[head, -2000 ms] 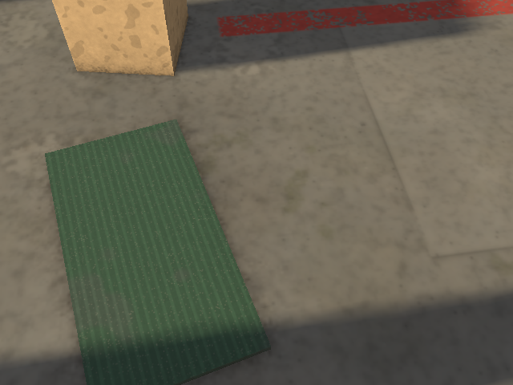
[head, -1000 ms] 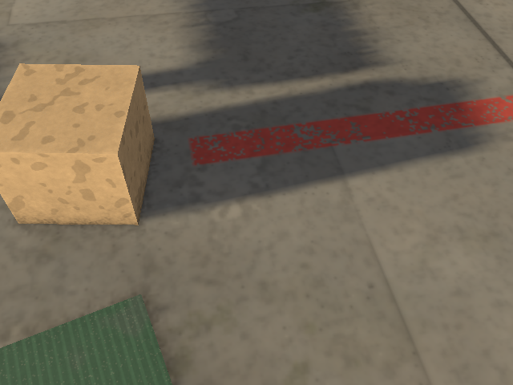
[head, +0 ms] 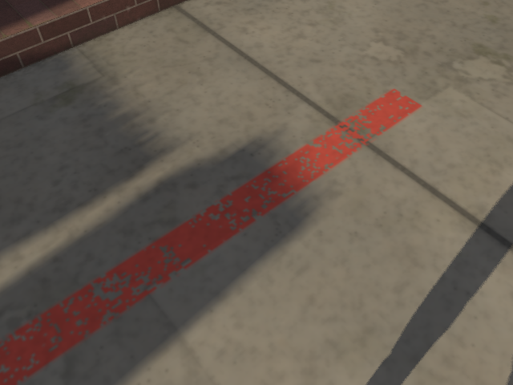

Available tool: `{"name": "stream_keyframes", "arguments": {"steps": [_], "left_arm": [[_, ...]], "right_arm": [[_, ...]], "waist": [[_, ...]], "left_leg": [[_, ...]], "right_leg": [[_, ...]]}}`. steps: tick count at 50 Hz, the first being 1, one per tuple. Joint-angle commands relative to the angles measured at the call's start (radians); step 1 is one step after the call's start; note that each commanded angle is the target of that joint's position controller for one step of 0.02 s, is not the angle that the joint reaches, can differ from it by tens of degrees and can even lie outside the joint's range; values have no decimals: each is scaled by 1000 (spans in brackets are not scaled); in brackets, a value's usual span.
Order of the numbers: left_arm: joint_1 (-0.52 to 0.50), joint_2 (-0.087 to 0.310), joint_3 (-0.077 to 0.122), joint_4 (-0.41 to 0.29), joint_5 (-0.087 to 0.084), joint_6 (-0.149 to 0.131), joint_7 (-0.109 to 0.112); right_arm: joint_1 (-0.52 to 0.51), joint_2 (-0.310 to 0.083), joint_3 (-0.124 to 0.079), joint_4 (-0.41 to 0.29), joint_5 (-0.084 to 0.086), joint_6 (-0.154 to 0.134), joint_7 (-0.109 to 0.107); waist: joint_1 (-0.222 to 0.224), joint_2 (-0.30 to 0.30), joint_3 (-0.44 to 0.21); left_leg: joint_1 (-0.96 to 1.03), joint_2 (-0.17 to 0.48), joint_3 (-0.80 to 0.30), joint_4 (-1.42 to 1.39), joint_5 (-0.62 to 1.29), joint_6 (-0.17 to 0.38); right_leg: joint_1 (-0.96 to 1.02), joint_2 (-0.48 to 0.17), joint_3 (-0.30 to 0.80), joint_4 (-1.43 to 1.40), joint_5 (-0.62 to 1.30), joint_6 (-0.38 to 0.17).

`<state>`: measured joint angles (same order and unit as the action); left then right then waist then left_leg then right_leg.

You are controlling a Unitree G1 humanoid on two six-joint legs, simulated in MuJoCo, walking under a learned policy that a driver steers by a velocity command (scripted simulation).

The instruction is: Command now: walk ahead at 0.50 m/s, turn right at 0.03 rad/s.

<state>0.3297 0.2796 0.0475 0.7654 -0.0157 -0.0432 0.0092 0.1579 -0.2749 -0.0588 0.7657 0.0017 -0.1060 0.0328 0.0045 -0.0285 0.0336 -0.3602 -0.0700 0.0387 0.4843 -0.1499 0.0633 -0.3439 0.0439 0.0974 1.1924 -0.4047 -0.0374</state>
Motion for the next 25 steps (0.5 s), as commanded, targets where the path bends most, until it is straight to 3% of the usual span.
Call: {"name": "stream_keyframes", "arguments": {"steps": [1, 4, 8, 11, 13, 15, 16, 17, 18, 19, 20, 22, 23, 25], "left_arm": [[-55, 115, 33, -111, 15, -33, -3], [-80, 64, 16, -131, 25, -34, -1], [-235, 34, -2, -164, 23, -48, -8], [-322, 48, 2, -184, 10, -59, -19], [-349, 71, 11, -196, 4, -67, -25], [-304, 103, 28, -187, 12, -75, -23], [-231, 124, 40, -167, 23, -78, -19], [-125, 171, 54, -159, 43, -82, -11], [-18, 243, 69, -155, 58, -66, 0], [6, 222, 67, -141, 40, -44, -10], [-36, 149, 49, -156, 35, -32, -10], [-139, 85, 26, -154, 29, -20, -8], [-185, 82, 26, -146, 31, -18, -8], [-232, 102, 36, -133, 43, -20, -8]], "right_arm": [[54, -86, -12, -31, -10, -3, -5], [77, -125, -21, -14, 11, -3, -14], [127, -168, -36, 5, 24, 13, -31], [202, -171, -37, 28, 31, 30, -35], [227, -170, -37, 33, 33, 41, -39], [213, -181, -43, 29, 29, 56, -47], [204, -164, -39, 20, 27, 61, -50], [187, -125, -26, -7, 14, 58, -50], [277, -43, -2, -28, -8, 51, -49], [359, -70, 2, -42, 19, 48, -49], [313, -151, -25, -26, 34, 61, -56], [204, -158, -39, -48, 24, 96, -63], [203, -141, -42, -58, 20, 114, -65], [207, -95, -35, -73, 22, 141, -65]], "waist": [[-7, 86, -39], [4, 100, -29], [-45, 83, -18], [-80, 91, -17], [-78, 104, -19], [-36, 126, -29], [4, 122, -71], [55, 86, -178], [54, -147, -335], [37, -322, -464], [49, -170, -355], [23, -62, -185], [-12, -80, -142], [-38, -118, -100]], "left_leg": [[224, 282, -414, -283, 14, 185], [170, 261, -333, -321, 152, 212], [120, 201, -234, -318, 174, 168], [147, 210, -258, -277, 141, 149], [192, 232, -311, -229, 84, 132], [218, 221, -337, -120, 176, 92], [201, 176, -317, -20, 247, 56], [109, 114, -284, 170, 188, 12], [-151, 10, -174, 496, -294, -57], [-301, 5, -168, 702, -560, -82], [-350, 58, -189, 795, -494, -102], [-350, 109, -135, 790, -395, -131], [-304, 138, -129, 743, -359, -136], [-210, 136, -86, 675, -296, -150]], "right_leg": [[-270, -130, 16, -34, 85, 13], [-266, -146, -25, -205, 99, 52], [-178, -105, -50, -510, 364, 85], [-123, -67, -46, -625, 459, 95], [-97, -59, -29, -686, 427, 83], [-15, -44, -34, -749, 394, 54], [103, -50, -46, -792, 433, 26], [310, -156, 24, -755, 578, -27], [634, -417, 249, -660, 919, -143], [714, -540, 502, -718, 824, -252], [614, -479, 422, -749, 742, -227], [390, -386, 189, -780, 803, -184], [284, -362, 132, -813, 769, -175], [145, -326, 31, -890, 720, -183]]}}
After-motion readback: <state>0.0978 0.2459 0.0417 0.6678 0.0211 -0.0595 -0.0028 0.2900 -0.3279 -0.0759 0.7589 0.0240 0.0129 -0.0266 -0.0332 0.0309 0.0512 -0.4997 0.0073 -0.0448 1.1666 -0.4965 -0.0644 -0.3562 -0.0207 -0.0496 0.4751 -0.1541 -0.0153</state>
